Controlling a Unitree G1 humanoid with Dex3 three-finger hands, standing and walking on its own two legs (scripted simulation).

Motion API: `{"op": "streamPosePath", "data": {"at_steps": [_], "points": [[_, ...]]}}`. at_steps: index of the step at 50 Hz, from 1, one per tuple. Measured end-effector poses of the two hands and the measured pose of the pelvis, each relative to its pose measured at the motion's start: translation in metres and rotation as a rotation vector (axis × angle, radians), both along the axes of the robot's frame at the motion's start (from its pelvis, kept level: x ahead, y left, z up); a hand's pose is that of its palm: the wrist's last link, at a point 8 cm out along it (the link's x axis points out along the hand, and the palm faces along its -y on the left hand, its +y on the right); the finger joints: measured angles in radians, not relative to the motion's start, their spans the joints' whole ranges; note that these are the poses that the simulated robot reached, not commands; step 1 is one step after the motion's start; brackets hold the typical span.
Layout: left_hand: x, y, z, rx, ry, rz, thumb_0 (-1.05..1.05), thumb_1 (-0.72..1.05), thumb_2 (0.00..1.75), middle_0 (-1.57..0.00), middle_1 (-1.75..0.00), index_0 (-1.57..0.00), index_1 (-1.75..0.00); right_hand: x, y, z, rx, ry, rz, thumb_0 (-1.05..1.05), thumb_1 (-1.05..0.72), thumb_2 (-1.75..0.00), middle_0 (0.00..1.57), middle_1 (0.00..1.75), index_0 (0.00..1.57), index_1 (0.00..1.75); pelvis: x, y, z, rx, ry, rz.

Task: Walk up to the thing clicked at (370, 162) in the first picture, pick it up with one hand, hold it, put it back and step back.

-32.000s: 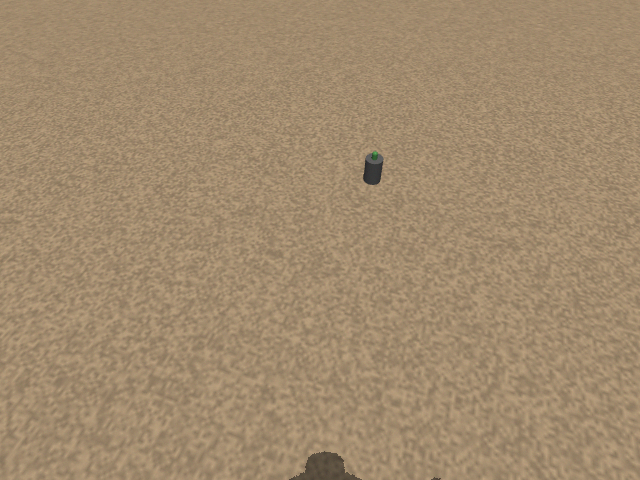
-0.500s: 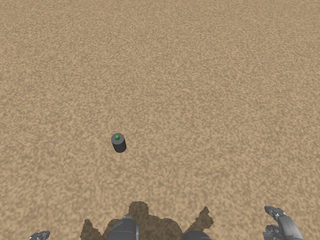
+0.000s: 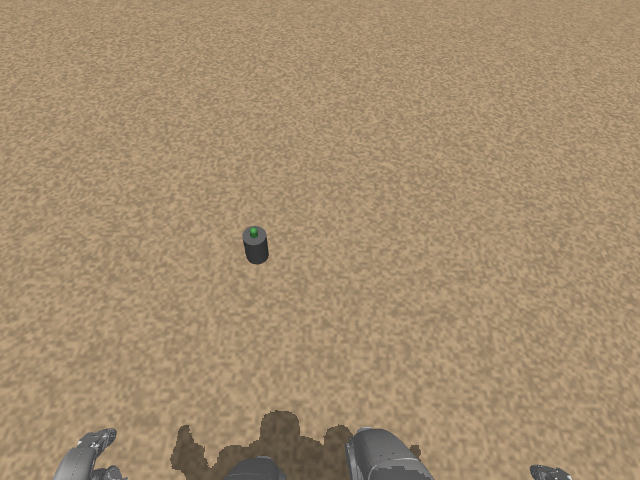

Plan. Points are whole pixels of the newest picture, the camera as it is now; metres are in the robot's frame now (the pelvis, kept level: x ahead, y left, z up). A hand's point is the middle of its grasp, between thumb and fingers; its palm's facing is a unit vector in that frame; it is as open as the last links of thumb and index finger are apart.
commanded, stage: step back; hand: left
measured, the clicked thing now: (255, 242) +0.88 +0.21 -0.68
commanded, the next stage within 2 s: stand in 1.34 s
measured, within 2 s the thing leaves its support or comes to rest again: neither
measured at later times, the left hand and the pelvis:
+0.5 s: hand out of the picture -0.09 +0.26 -0.13, palm faces +0.04 -0.90 -0.44, open 7.4 cm; pelvis -0.13 -0.02 +0.00, yaw +2 degrees
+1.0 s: hand out of the picture -0.04 +0.23 -0.14, palm faces +0.05 -0.93 -0.38, open 7.4 cm; pelvis -0.10 -0.03 +0.00, yaw +2 degrees
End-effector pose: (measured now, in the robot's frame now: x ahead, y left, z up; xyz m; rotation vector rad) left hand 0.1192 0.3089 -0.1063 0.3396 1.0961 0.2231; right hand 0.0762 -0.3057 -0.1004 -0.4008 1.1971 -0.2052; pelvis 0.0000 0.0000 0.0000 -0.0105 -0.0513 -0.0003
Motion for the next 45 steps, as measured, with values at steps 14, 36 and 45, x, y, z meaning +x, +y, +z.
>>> {"op": "streamPosePath", "data": {"at_steps": [14,36,45], "points": [[-0.161,-0.028,0.001,0.037,0.140,-0.006,0.01,0.90,0.90,-0.21,-0.30,-0.21,-0.30,-0.071,-0.042,-0.006,0.019,-0.112,-0.039,0.01,-0.90,-0.90,0.20,0.30,0.21,0.30,-0.100,-0.031,-0.004,0.006,0.004,-0.071],[-0.202,-0.008,0.008,0.019,0.106,0.038,0.01,0.90,0.90,-0.21,-0.30,-0.20,-0.30,-0.149,-0.020,-0.005,0.062,-0.031,-0.026,0.01,-0.90,-0.90,0.20,0.30,0.21,0.30,-0.129,-0.024,0.005,0.032,0.002,0.008],[-0.173,-0.037,0.010,0.012,0.011,0.041,0.01,0.90,0.90,-0.21,-0.30,-0.21,-0.30,-0.125,-0.040,-0.015,0.052,-0.007,-0.025,0.01,-0.90,-0.90,0.20,0.30,0.21,0.30,-0.115,-0.038,0.002,0.009,-0.005,0.025]]}}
